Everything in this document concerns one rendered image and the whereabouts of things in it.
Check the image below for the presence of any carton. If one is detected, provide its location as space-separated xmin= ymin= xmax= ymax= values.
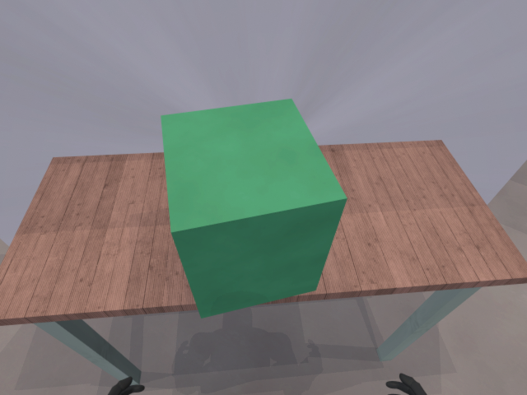
xmin=161 ymin=99 xmax=347 ymax=318

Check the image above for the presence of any left robot hand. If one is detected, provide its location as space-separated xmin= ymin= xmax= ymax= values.
xmin=108 ymin=377 xmax=145 ymax=395

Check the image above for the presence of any table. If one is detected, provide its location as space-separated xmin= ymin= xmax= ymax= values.
xmin=0 ymin=140 xmax=527 ymax=386

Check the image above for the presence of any right robot hand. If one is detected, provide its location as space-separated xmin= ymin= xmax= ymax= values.
xmin=386 ymin=374 xmax=427 ymax=395

